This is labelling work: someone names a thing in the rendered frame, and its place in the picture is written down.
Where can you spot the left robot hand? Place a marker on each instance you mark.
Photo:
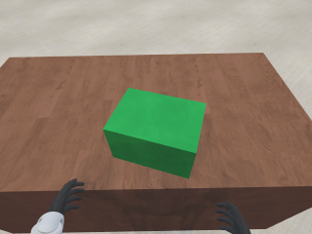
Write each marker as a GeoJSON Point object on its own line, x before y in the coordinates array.
{"type": "Point", "coordinates": [62, 199]}

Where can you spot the pedestal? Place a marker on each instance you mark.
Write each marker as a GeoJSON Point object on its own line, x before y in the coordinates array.
{"type": "Point", "coordinates": [254, 149]}

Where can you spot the left robot forearm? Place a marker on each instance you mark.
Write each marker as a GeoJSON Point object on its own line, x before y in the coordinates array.
{"type": "Point", "coordinates": [49, 223]}

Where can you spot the carton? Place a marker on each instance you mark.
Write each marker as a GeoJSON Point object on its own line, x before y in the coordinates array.
{"type": "Point", "coordinates": [156, 131]}

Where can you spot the right robot hand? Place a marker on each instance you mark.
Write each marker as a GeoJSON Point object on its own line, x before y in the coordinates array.
{"type": "Point", "coordinates": [236, 220]}

